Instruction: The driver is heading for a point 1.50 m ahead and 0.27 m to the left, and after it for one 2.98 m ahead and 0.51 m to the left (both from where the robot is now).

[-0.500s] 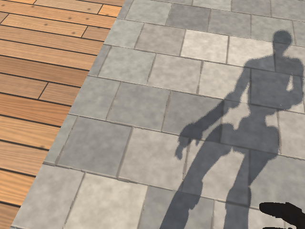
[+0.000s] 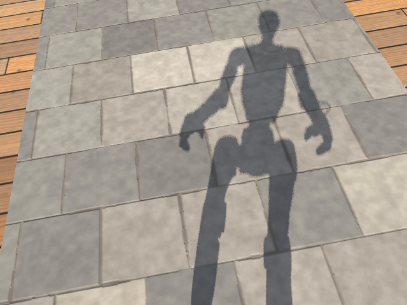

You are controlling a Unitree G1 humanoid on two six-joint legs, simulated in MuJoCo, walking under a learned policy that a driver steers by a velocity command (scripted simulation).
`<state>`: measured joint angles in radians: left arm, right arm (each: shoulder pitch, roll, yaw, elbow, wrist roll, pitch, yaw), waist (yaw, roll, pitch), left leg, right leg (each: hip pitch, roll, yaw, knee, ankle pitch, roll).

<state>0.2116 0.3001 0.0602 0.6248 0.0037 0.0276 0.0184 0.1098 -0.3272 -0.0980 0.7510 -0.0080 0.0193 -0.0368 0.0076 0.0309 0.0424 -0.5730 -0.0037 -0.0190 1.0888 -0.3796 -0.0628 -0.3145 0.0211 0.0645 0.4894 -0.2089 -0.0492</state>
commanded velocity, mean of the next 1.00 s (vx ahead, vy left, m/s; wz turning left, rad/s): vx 0.11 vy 0.00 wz -0.11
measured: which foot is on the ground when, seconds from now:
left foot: up 0.00-0.24, down 0.26-0.84, up 0.86-1.00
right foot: down 0.00-1.00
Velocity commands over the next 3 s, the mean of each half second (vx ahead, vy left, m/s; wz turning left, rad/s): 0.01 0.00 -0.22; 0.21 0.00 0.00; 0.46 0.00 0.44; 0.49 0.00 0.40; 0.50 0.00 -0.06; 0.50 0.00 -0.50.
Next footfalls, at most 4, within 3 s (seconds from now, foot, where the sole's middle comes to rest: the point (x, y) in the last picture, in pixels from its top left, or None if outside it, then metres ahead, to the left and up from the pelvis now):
0.26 left None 0.06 0.15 -0.78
1.30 left None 0.45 0.13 -0.78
1.80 right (228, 217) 0.76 0.01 -0.78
2.30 left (139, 188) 0.90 0.35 -0.78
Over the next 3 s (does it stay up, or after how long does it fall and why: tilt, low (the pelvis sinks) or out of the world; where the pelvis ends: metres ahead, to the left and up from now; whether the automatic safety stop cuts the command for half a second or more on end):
stays up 1.16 0.28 -0.01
